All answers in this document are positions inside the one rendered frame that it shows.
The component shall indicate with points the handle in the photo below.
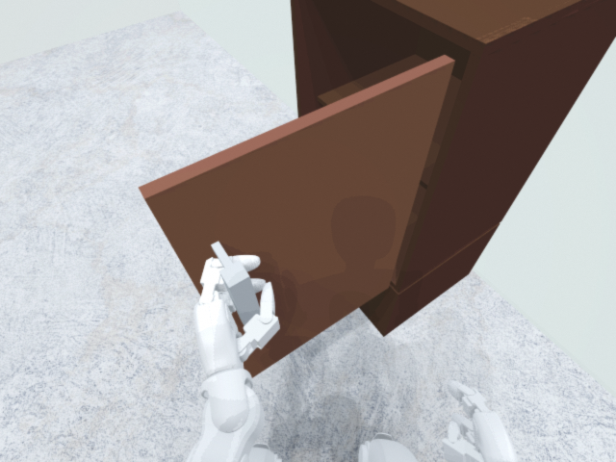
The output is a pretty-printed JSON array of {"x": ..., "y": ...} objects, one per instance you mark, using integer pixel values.
[{"x": 238, "y": 285}]

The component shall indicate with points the robot right hand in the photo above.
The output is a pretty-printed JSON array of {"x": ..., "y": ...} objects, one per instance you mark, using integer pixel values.
[{"x": 487, "y": 437}]

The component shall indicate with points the robot left forearm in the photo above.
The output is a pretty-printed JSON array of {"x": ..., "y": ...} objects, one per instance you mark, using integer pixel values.
[{"x": 232, "y": 420}]

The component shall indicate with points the cupboard door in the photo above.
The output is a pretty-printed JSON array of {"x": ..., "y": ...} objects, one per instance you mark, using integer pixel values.
[{"x": 322, "y": 200}]

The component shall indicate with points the right robot shin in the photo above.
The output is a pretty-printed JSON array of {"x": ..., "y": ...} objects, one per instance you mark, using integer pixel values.
[{"x": 383, "y": 436}]

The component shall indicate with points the robot left hand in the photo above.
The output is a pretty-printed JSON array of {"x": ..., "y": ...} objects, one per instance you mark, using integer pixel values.
[{"x": 215, "y": 327}]

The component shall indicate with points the robot right thigh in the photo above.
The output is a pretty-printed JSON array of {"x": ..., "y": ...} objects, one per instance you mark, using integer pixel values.
[{"x": 382, "y": 450}]

